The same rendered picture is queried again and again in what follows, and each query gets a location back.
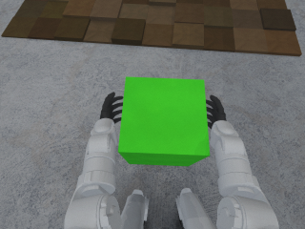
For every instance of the right robot forearm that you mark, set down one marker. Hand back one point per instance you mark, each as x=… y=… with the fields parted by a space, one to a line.
x=233 y=165

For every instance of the left robot upper arm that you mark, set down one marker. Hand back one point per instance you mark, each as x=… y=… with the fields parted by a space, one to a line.
x=94 y=212

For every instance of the carton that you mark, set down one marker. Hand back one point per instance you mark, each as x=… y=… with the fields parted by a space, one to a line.
x=164 y=121

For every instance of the robot right thigh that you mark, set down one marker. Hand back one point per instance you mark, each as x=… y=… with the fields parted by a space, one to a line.
x=192 y=212

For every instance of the right robot upper arm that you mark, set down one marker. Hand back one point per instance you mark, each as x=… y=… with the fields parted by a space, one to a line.
x=237 y=212

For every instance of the left robot shin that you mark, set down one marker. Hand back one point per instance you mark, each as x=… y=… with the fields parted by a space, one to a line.
x=138 y=192

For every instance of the left robot hand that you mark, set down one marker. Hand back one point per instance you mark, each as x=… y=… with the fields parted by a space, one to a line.
x=107 y=107

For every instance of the left robot forearm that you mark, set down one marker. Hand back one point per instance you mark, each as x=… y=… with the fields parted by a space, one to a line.
x=98 y=169

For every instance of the right robot hand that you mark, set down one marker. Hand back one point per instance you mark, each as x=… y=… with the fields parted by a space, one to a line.
x=217 y=110

